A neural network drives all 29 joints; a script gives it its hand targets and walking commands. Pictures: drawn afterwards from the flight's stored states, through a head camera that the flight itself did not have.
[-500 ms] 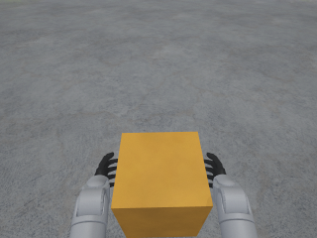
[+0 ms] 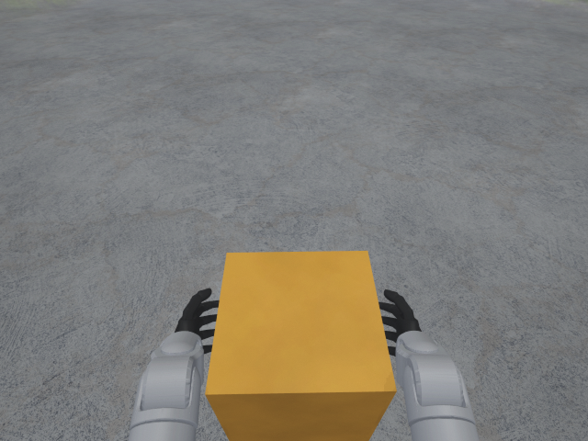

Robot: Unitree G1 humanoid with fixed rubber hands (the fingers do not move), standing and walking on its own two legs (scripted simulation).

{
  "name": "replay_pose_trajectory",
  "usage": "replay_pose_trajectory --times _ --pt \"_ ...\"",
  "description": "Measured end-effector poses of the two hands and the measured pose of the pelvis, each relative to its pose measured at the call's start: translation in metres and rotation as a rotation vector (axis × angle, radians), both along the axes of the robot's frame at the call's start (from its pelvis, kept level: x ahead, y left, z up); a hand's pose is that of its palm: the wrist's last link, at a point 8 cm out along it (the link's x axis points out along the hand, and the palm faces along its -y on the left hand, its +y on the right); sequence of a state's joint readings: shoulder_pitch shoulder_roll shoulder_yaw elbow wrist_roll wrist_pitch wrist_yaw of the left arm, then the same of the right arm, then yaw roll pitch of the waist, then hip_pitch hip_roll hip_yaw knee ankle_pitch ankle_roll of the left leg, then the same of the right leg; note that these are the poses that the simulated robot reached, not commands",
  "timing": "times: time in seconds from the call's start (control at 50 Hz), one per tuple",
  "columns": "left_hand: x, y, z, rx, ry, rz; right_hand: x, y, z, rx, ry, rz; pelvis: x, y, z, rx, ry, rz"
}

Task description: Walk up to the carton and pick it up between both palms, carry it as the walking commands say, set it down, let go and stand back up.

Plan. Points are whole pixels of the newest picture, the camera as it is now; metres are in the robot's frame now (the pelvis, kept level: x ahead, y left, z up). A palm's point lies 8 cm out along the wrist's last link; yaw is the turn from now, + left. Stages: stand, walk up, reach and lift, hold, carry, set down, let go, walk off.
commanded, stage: hold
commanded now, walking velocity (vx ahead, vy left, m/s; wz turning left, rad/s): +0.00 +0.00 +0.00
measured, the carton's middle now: (298, 353) +0.29 +0.00 -0.03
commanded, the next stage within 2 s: carry in 0.28 s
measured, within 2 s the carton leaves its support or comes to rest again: neither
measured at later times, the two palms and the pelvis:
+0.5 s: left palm (183, 337) +0.27 +0.16 +0.04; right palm (405, 346) +0.26 -0.14 +0.04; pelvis -0.01 +0.03 -0.02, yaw -3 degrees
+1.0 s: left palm (140, 365) +0.23 +0.20 +0.06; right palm (386, 399) +0.18 -0.10 +0.06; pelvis -0.04 +0.09 -0.02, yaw -8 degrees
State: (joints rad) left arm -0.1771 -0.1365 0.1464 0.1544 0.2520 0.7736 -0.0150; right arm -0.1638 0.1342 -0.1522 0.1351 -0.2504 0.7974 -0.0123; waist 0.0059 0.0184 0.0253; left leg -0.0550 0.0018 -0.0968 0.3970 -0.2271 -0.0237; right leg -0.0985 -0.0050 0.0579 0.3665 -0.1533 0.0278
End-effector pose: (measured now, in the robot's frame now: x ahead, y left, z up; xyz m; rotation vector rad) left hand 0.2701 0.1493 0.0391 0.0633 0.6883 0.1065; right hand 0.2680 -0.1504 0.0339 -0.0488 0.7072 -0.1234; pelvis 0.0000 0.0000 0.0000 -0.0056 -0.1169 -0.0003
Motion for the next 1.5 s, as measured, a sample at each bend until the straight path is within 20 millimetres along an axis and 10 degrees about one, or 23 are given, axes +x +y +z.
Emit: replay_pose_trajectory --times 0.4,0.94,1.5 --pt "0.007 -0.002 0.002 -0.002 -0.036 -0.018 0.000 -0.002 0.001 0.047 -0.040 -0.059 -0.003 0.010 -0.013 0.005 0.114 -0.032" --pt "-0.036 0.037 0.019 -0.060 0.065 -0.076 -0.078 0.041 0.017 0.093 0.051 -0.220 -0.034 0.077 -0.027 0.022 0.173 -0.133" --pt "-0.070 0.131 0.030 -0.037 0.092 -0.144 -0.129 0.138 0.027 0.114 0.073 -0.288 -0.074 0.192 -0.009 0.052 0.181 -0.188"
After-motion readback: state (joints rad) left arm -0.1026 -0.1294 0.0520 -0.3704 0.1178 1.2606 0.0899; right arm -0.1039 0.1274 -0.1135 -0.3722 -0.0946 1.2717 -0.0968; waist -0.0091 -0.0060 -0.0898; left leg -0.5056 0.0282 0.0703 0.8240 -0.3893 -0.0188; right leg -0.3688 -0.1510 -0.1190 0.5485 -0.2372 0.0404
